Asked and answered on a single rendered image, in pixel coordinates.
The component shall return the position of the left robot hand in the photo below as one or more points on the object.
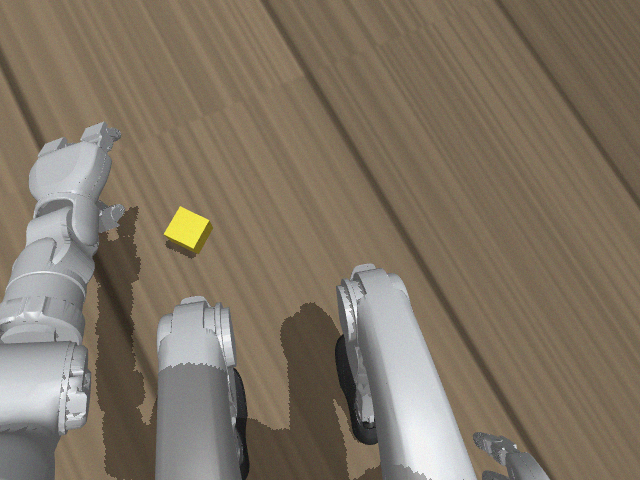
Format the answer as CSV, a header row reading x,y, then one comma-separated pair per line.
x,y
80,168

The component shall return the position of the left robot arm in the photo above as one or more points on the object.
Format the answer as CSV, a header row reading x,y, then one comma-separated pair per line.
x,y
45,383

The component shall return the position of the left robot foot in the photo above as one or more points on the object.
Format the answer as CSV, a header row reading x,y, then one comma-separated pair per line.
x,y
240,425

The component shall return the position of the right robot hand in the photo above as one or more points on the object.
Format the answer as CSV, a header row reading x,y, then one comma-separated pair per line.
x,y
520,466

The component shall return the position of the cube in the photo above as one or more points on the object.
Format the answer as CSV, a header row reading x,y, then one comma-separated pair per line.
x,y
189,230

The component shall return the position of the right robot foot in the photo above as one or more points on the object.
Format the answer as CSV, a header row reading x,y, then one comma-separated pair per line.
x,y
365,432

